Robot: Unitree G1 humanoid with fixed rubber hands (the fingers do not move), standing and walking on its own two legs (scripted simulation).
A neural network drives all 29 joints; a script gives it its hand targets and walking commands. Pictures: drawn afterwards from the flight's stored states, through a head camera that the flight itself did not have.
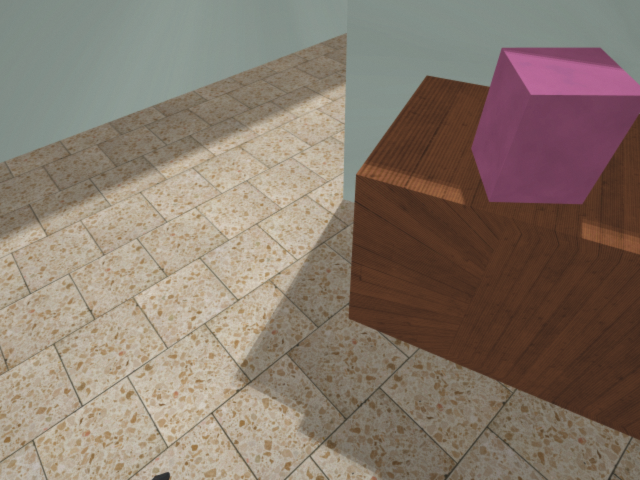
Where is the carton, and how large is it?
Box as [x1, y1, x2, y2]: [471, 48, 639, 203]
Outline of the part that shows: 502,48 471,147 489,201 582,203 639,112 639,85 600,48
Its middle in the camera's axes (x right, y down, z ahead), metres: +0.48 -0.25 +0.84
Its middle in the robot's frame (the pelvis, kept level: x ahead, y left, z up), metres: +0.81 -0.44 +0.01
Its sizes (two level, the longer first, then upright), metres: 0.210 0.200 0.250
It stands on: a pedestal, 0.66 m high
